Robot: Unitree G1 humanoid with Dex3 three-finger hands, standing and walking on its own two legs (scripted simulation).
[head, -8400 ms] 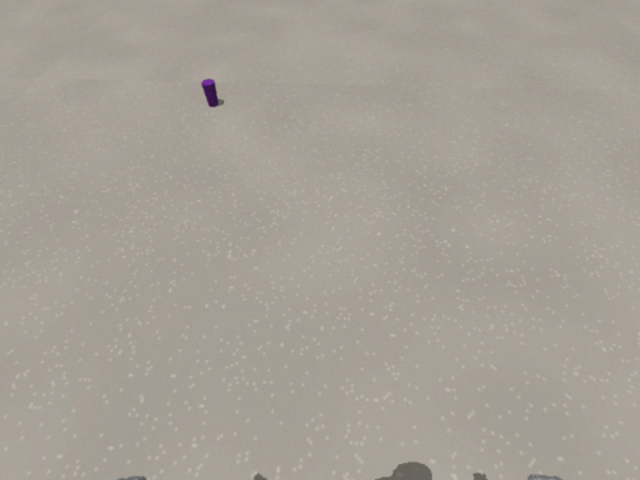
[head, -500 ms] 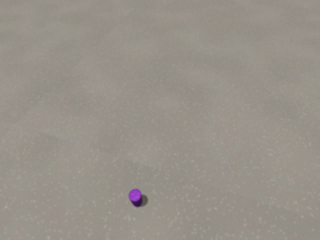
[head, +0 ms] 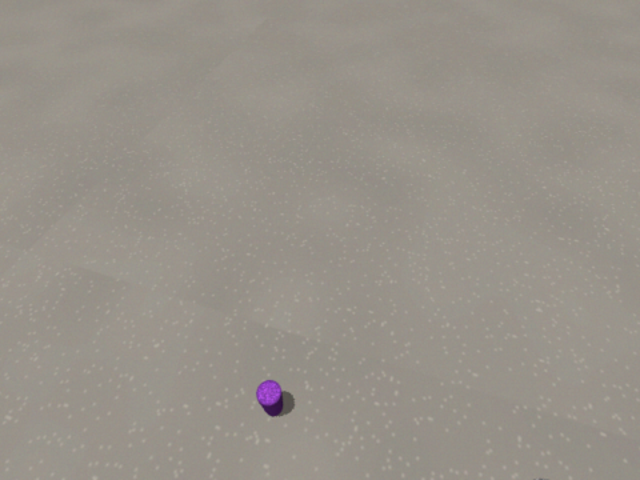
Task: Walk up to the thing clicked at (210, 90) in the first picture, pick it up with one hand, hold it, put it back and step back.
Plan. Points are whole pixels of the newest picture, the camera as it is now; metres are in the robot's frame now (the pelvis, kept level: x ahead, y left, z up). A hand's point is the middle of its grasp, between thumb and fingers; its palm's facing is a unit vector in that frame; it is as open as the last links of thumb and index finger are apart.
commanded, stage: stand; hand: left
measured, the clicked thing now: (271, 400) +0.41 +0.18 -0.71
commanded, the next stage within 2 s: go down in 0.58 s
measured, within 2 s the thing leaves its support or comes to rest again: neither
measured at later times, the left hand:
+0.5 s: hand out of the picture +0.07 +0.26 -0.16, palm faces -0.02 -0.94 -0.34, open 7.4 cm
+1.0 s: hand (160, 461) +0.16 +0.26 -0.17, palm faces +0.05 -0.95 -0.32, open 12.9 cm
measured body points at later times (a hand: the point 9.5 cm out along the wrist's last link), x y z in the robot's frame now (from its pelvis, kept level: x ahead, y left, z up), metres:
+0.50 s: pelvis +0.00 +0.00 +0.00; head +0.01 +0.00 +0.45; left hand +0.07 +0.31 -0.13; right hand +0.08 -0.30 -0.13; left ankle +0.00 +0.13 -0.75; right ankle -0.01 -0.12 -0.75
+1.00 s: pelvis -0.01 +0.01 -0.03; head +0.04 +0.01 +0.42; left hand +0.16 +0.31 -0.14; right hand +0.07 -0.26 -0.15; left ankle +0.00 +0.13 -0.75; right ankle -0.01 -0.12 -0.75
